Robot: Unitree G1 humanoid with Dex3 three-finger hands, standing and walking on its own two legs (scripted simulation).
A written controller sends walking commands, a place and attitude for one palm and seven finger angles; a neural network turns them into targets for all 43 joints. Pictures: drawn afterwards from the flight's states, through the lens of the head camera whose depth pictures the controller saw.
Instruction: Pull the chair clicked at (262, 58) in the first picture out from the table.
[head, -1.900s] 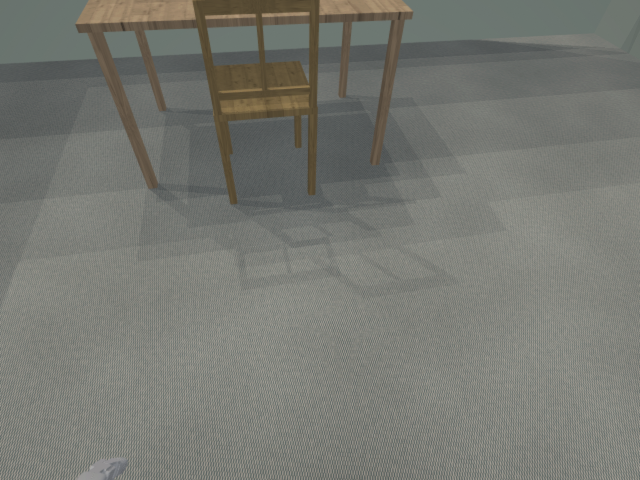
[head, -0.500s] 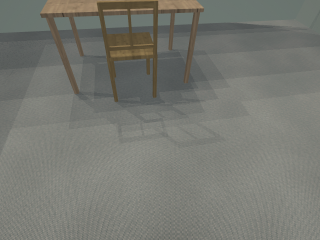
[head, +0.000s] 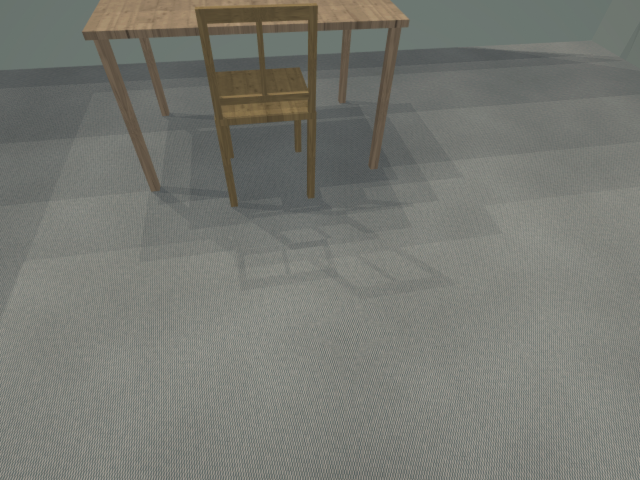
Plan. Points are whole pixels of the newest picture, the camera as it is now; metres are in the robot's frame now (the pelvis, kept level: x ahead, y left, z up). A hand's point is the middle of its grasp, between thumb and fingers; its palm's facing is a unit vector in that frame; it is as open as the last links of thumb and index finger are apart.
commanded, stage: walk to a spot facing it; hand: left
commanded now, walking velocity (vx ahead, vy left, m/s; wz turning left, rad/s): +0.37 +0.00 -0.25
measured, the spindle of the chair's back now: (261, 60) +1.44 +0.30 -0.11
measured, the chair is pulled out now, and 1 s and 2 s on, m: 0.00 0.00 0.00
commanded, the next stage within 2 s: turn to face it in 1.62 s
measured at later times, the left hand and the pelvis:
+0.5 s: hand (206, 476) +0.17 +0.18 -0.20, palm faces -0.11 -0.98 -0.14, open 7.4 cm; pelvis +0.13 +0.01 -0.02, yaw -6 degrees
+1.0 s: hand (264, 349) +0.37 +0.13 -0.19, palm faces -0.07 -0.99 -0.15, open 7.3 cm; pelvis +0.35 -0.05 -0.01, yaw -8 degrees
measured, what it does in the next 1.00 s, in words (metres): walks ahead: right foot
